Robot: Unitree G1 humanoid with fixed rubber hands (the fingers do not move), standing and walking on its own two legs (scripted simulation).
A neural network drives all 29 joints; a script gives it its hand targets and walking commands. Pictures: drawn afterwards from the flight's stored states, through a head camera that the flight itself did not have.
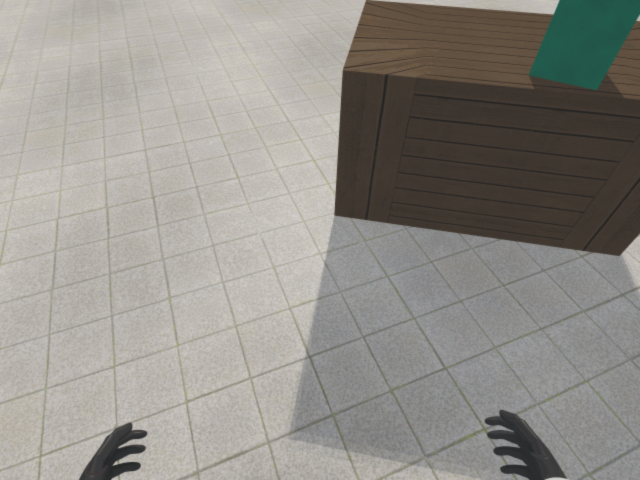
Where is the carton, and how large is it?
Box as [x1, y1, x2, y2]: [529, 0, 639, 89]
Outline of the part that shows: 639,0 559,0 529,74 596,89 639,14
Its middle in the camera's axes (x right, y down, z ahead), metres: +0.81 -0.64 +1.20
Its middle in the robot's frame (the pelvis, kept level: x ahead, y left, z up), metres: +1.31 -0.83 +0.03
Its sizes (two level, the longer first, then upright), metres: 0.210 0.200 0.250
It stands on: a pedestal, 0.66 m high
